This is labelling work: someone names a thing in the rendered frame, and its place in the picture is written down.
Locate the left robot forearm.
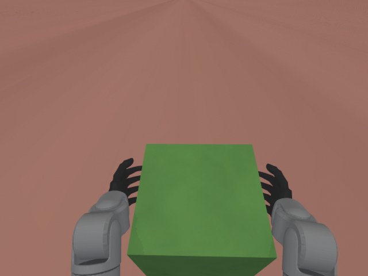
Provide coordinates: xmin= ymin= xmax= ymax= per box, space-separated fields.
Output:
xmin=71 ymin=190 xmax=130 ymax=276

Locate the right robot forearm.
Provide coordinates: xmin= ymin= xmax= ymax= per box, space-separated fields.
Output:
xmin=271 ymin=198 xmax=338 ymax=276

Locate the left robot hand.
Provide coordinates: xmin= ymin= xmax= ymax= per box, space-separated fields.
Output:
xmin=109 ymin=158 xmax=142 ymax=206

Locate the carton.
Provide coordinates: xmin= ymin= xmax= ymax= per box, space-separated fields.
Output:
xmin=127 ymin=144 xmax=277 ymax=276

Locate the right robot hand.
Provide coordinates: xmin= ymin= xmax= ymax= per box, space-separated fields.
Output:
xmin=258 ymin=164 xmax=292 ymax=216

